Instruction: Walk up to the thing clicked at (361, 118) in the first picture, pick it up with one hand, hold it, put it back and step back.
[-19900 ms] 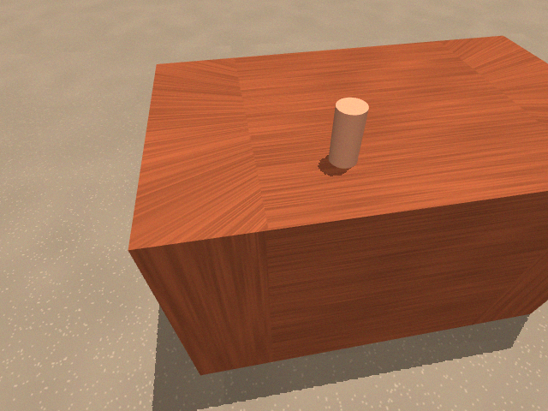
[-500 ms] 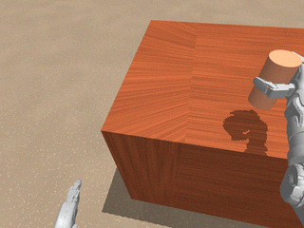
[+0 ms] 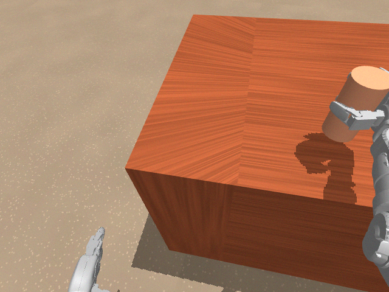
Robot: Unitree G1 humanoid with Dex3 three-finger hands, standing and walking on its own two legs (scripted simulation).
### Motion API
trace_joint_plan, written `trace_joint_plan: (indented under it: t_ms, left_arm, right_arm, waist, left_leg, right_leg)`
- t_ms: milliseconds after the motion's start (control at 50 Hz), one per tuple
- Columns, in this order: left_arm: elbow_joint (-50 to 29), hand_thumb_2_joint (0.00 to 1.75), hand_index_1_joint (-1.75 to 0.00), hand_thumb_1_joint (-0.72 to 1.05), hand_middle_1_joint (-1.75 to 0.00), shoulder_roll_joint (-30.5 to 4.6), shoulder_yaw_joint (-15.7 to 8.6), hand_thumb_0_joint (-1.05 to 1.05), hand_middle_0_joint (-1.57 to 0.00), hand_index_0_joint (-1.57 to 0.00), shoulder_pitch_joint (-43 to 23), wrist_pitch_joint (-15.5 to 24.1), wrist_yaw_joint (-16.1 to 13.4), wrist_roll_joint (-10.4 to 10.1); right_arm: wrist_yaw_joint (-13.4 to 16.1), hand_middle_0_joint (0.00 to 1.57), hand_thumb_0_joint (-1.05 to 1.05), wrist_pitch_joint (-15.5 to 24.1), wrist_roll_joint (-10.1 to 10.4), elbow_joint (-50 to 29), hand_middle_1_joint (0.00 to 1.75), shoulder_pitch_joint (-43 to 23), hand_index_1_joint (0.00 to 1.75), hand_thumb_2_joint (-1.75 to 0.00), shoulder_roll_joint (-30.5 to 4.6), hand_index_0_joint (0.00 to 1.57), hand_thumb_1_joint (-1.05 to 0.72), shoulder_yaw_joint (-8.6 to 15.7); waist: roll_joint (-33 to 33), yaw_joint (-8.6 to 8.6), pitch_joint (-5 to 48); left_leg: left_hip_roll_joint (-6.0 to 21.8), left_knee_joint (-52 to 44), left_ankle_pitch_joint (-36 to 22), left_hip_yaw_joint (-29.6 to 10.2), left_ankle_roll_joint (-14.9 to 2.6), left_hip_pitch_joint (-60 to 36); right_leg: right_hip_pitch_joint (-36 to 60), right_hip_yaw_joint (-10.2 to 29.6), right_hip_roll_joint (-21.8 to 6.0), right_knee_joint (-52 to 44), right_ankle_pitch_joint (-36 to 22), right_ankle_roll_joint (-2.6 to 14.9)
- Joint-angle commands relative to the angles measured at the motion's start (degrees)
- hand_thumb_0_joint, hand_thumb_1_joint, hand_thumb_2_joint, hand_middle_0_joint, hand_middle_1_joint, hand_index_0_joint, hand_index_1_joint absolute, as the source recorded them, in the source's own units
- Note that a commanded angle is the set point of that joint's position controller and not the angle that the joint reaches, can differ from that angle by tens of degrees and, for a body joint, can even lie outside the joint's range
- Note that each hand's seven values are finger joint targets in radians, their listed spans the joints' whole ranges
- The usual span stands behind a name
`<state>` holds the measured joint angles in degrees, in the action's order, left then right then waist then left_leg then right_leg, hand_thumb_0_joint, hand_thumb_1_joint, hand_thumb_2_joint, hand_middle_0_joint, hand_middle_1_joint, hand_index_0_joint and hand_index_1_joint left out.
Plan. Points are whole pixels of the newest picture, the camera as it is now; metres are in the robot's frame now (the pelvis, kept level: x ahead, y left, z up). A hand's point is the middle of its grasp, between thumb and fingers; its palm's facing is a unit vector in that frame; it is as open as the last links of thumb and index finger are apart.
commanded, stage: lower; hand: right
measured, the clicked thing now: (353, 107) +0.48 -0.23 +0.13
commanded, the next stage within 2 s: loosen in 0.72 s
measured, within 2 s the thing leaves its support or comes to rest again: rests again in 0.66 s
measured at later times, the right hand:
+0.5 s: hand (345, 118) +0.49 -0.23 +0.09, palm faces +0.23 +0.97 +0.01, open 9.6 cm
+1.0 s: hand (346, 117) +0.50 -0.24 +0.08, palm faces +0.24 +0.97 +0.01, open 9.5 cm
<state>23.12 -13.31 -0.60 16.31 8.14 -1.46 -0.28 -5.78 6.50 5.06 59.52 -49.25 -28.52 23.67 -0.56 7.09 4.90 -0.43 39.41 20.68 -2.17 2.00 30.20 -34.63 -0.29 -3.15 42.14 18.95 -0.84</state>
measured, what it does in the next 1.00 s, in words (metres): stands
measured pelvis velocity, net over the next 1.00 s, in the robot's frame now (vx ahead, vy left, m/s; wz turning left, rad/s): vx -0.02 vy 0.00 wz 0.00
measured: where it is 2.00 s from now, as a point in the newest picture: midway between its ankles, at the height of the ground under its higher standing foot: outside the picture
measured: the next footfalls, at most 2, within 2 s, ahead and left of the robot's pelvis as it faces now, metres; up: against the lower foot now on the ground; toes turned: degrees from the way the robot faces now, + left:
none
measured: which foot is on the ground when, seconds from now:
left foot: down 0.00-1.00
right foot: down 0.00-1.00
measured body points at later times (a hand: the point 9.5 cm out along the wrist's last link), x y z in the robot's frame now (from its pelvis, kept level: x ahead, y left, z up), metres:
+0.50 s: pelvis -0.02 -0.01 -0.02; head +0.07 -0.03 +0.42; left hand +0.13 +0.25 -0.06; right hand +0.47 -0.28 +0.09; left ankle -0.02 +0.14 -0.71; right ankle +0.01 -0.13 -0.71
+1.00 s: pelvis -0.02 +0.00 -0.04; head +0.07 -0.03 +0.40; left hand +0.13 +0.26 -0.06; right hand +0.48 -0.29 +0.09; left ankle -0.02 +0.14 -0.71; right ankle +0.01 -0.13 -0.71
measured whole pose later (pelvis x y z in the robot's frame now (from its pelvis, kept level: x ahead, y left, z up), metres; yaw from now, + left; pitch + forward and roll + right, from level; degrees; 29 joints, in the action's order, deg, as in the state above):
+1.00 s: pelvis -0.02 +0.00 -0.04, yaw +0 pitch +18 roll +3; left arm 10.9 -13.3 0.3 18.3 6.5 -0.5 2.8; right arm -4.8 15.7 0.9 71.2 -55.9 -34.7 27.3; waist -0.7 11.9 7.3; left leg -1.5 52.3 24.4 -0.4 2.0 46.3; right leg -51.9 2.1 -3.8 56.1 22.7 -0.9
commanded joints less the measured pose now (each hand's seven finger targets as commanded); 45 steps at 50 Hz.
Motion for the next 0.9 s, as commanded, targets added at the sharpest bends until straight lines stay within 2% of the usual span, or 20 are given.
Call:
trace_joint_plan:
  t_ms: [0, 20, 40, 120, 160, 220, 260, 300, 340, 380, 400, 460, 560, 600, 640, 700, 740, 800, 840, 880]
  left_arm:
    - [-10.32, 0.06, -0.05, -0.56, -0.04, -10.36, -5.98, 0.00, -0.05, -0.04, 0.68, 2.73, -0.94, -0.04]
    - [-8.52, 0.05, -0.05, -0.56, -0.04, -9.11, -5.33, 0.00, -0.05, -0.04, 2.34, 2.48, -0.84, 0.20]
    - [-7.77, 0.05, -0.05, -0.55, -0.04, -7.48, -3.95, 0.00, -0.05, -0.05, 1.53, 2.36, -0.51, 0.18]
    - [-12.66, 0.05, -0.05, -0.56, -0.05, -6.98, -2.84, 0.00, -0.05, -0.05, -3.12, 2.96, -0.73, 0.59]
    - [-10.69, 0.05, -0.05, -0.55, -0.05, -6.42, -2.35, 0.00, -0.05, -0.05, 0.32, 2.57, -0.59, 0.91]
    - [-12.78, 0.05, -0.05, -0.55, -0.05, -10.49, -5.78, 0.00, -0.05, -0.05, -1.50, 2.70, -1.24, 1.49]
    - [-9.01, 0.05, -0.05, -0.54, -0.05, -8.55, -4.29, 0.00, -0.05, -0.05, 0.69, 2.25, -0.88, 1.77]
    - [-12.75, 0.05, -0.05, -0.55, -0.05, -6.86, -1.98, 0.00, -0.05, -0.05, -3.31, 2.90, -0.73, 1.88]
    - [-12.87, 0.05, -0.05, -0.54, -0.05, -8.57, -3.44, 0.00, -0.05, -0.05, -2.75, 3.02, -1.13, 2.16]
    - [-13.66, 0.05, -0.05, -0.54, -0.05, -8.47, -3.22, 0.00, -0.05, -0.05, -1.26, 2.98, -0.95, 2.30]
    - [-12.48, 0.05, -0.05, -0.54, -0.05, -9.97, -5.02, 0.00, -0.05, -0.05, -0.02, 2.69, -1.15, 2.14]
    - [-15.74, 0.05, -0.05, -0.54, -0.05, -10.76, -5.50, 0.00, -0.05, -0.05, -1.48, 2.63, -1.15, 2.39]
    - [-15.25, 0.05, -0.05, -0.54, -0.05, -6.42, -1.65, 0.00, -0.05, -0.05, -0.56, 2.64, -0.38, 2.65]
    - [-16.59, 0.04, -0.05, -0.54, -0.05, -9.23, -4.34, 0.00, -0.05, -0.05, 0.75, 2.55, -0.74, 2.78]
    - [-19.08, 0.04, -0.05, -0.53, -0.05, -10.00, -4.44, 0.00, -0.05, -0.05, 0.47, 2.52, -0.73, 2.95]
    - [-17.40, 0.05, -0.05, -0.54, -0.05, -8.97, -4.52, 0.00, -0.05, -0.05, 1.93, 2.09, -0.42, 2.98]
    - [-20.01, 0.05, -0.05, -0.54, -0.05, -10.22, -5.78, 0.00, -0.05, -0.05, -0.80, 2.19, -0.48, 2.85]
    - [-21.01, 0.05, -0.05, -0.55, -0.05, -8.35, -3.49, 0.00, -0.05, -0.05, 0.22, 1.99, -0.31, 2.99]
    - [-18.30, 0.02, -0.04, -0.50, -0.06, -7.72, -3.05, 0.00, -0.06, -0.07, 2.76, 1.53, -0.12, 2.86]
    - [-22.60, 0.02, -0.04, -0.50, -0.06, -8.62, -3.79, 0.00, -0.06, -0.07, 0.92, 1.56, -0.18, 2.85]
  right_arm:
    - [-0.66, 1.33, 0.00, 7.28, 1.28, -16.92, 1.46, -32.63, 1.46, -1.34, -19.43, 1.37, -0.34, 4.06]
    - [-0.64, 1.35, 0.00, 7.35, 1.14, -14.80, 1.48, -32.14, 1.48, -1.36, -17.61, 1.39, -0.33, 3.09]
    - [-0.52, 1.35, 0.00, 7.90, 1.13, -15.66, 1.48, -32.67, 1.48, -1.36, -17.37, 1.39, -0.35, 3.05]
    - [0.36, 1.34, 0.00, 10.43, 0.26, -17.74, 1.48, -36.12, 1.48, -1.36, -20.86, 1.38, -0.33, 4.56]
    - [0.11, 1.35, 0.00, 11.17, 0.15, -15.03, 1.48, -35.06, 1.48, -1.36, -18.35, 1.39, -0.33, 2.92]
    - [0.77, 1.35, 0.00, 12.11, -0.41, -17.30, 1.47, -37.89, 1.47, -1.36, -22.69, 1.39, -0.36, 4.84]
    - [0.84, 1.38, 0.00, 12.09, -0.35, -13.70, 1.51, -36.42, 1.51, -1.39, -19.09, 1.41, -0.35, 2.83]
    - [1.12, 1.36, 0.00, 13.22, -0.39, -15.04, 1.50, -39.25, 1.50, -1.38, -17.82, 1.40, -0.34, 2.09]
    - [1.51, 1.36, 0.00, 13.53, -0.99, -12.86, 1.51, -38.23, 1.51, -1.39, -20.68, 1.40, -0.32, 3.78]
    - [1.51, 1.35, 0.00, 13.67, -0.90, -10.66, 1.50, -37.69, 1.50, -1.38, -19.19, 1.39, -0.29, 3.48]
    - [1.53, 1.36, 0.00, 13.52, -1.10, -9.31, 1.51, -35.84, 1.51, -1.39, -20.18, 1.40, -0.31, 4.00]
    - [1.81, 1.38, 0.00, 14.18, -1.66, -9.87, 1.53, -37.57, 1.53, -1.41, -22.02, 1.42, -0.34, 4.75]
    - [2.01, 1.35, 0.00, 15.33, -2.01, -6.68, 1.49, -38.54, 1.49, -1.37, -19.69, 1.39, -0.31, 3.62]
    - [1.87, 1.35, 0.00, 15.35, -2.46, -6.47, 1.50, -37.34, 1.50, -1.38, -22.31, 1.39, -0.32, 4.72]
    - [1.83, 1.34, 0.00, 15.73, -2.71, -9.64, 1.49, -39.59, 1.49, -1.37, -23.94, 1.38, -0.31, 5.22]
    - [1.81, 1.33, 0.00, 14.43, -2.47, -2.93, 1.48, -35.64, 1.48, -1.36, -18.86, 1.37, -0.30, 3.79]
    - [1.72, 1.32, 0.00, 14.92, -2.46, -5.03, 1.46, -37.47, 1.46, -1.35, -20.56, 1.36, -0.29, 4.81]
    - [1.37, 1.32, 0.00, 14.87, -3.50, -2.76, 1.46, -37.52, 1.46, -1.34, -19.27, 1.36, -0.29, 3.12]
    - [1.01, 1.29, 0.00, 14.65, -3.22, 0.05, 1.33, -34.79, 1.33, -1.18, -18.46, 1.31, -0.16, 3.23]
    - [0.76, 1.23, 0.00, 15.09, -3.42, -6.14, 1.17, -39.38, 1.17, -1.02, -22.67, 1.26, -0.07, 5.00]
  waist:
    - [-6.12, 0.67, 29.59]
    - [-6.13, 1.49, 26.70]
    - [-7.10, 0.53, 25.59]
    - [-7.16, 0.72, 29.72]
    - [-8.75, 1.77, 28.95]
    - [-11.25, 2.12, 34.38]
    - [-13.26, 2.43, 29.73]
    - [-12.83, 2.67, 31.23]
    - [-11.96, 2.72, 32.60]
    - [-10.60, 3.62, 33.06]
    - [-10.24, 3.78, 32.29]
    - [-10.39, 4.44, 32.15]
    - [-9.96, 4.20, 27.90]
    - [-9.79, 5.00, 30.18]
    - [-12.37, 4.62, 33.68]
    - [-11.33, 5.62, 30.20]
    - [-10.90, 5.73, 32.35]
    - [-10.40, 6.03, 30.39]
    - [-9.53, 6.29, 27.29]
    - [-11.28, 6.35, 33.88]
  left_leg:
    - [-1.49, -2.03, -27.16, 2.57, -0.88, -3.86]
    - [-1.72, -1.93, -25.31, 2.72, -1.04, -1.73]
    - [-1.59, -1.67, -24.39, 2.54, -1.12, -1.02]
    - [-1.39, -0.45, -22.06, 2.19, -1.16, -2.47]
    - [-1.85, 0.15, -20.61, 2.54, -1.47, 0.50]
    - [-2.09, 0.88, -20.80, 2.73, -1.64, 1.47]
    - [-2.37, 1.18, -17.42, 3.11, -2.00, 5.15]
    - [-2.52, 1.52, -15.69, 3.33, -2.11, 5.59]
    - [-2.60, 1.93, -15.94, 3.51, -2.10, 5.49]
    - [-2.76, 2.66, -18.05, 3.60, -1.88, 4.73]
    - [-2.76, 2.72, -17.89, 3.62, -1.89, 5.59]
    - [-2.66, 2.91, -16.36, 3.75, -1.97, 6.12]
    - [-2.64, 3.80, -11.85, 3.60, -2.09, 8.74]
    - [-2.71, 4.27, -12.74, 3.58, -2.00, 8.40]
    - [-2.65, 5.39, -14.86, 3.61, -2.15, 8.61]
    - [-2.93, 6.28, -15.34, 4.01, -2.09, 11.33]
    - [-2.72, 6.46, -15.55, 3.98, -2.07, 10.32]
    - [-2.96, 6.89, -14.22, 4.26, -2.20, 11.65]
    - [-2.94, 6.92, -12.72, 4.27, -2.20, 12.54]
    - [-2.71, 7.16, -15.47, 3.72, -1.95, 9.69]
  right_leg:
    - [22.28, -0.60, 1.38, -0.18, -27.37, 1.39]
    - [21.04, -0.45, 1.17, -0.02, -26.32, 1.28]
    - [19.69, -0.49, 1.24, 0.13, -25.15, 1.31]
    - [16.83, -0.62, 1.50, 0.97, -19.07, 1.49]
    - [17.48, -0.07, 1.22, 1.41, -19.52, 1.23]
    - [20.88, 0.51, 0.81, 2.71, -22.88, 0.83]
    - [18.84, 0.91, 0.53, 2.47, -20.84, 0.47]
    - [17.87, 1.30, 0.32, 2.36, -18.33, 0.45]
    - [17.85, 1.33, 0.31, 2.87, -17.82, 0.56]
    - [17.20, 1.48, 0.45, 3.99, -19.91, 0.84]
    - [16.99, 1.56, 0.39, 4.22, -19.99, 0.91]
    - [15.74, 1.66, 0.39, 4.04, -16.90, 0.90]
    - [9.87, 1.41, 0.68, 4.34, -9.24, 1.08]
    - [10.60, 1.49, 0.66, 5.04, -9.79, 1.10]
    - [13.57, 1.70, 0.45, 5.93, -14.31, 0.79]
    - [12.19, 2.12, 0.28, 7.37, -17.48, 0.81]
    - [11.15, 2.09, 0.26, 7.67, -15.94, 0.91]
    - [9.78, 2.08, 0.10, 7.85, -14.10, 0.88]
    - [7.16, 2.12, 0.30, 7.63, -11.71, 0.99]
    - [9.27, 1.70, 0.54, 8.59, -13.69, 1.20]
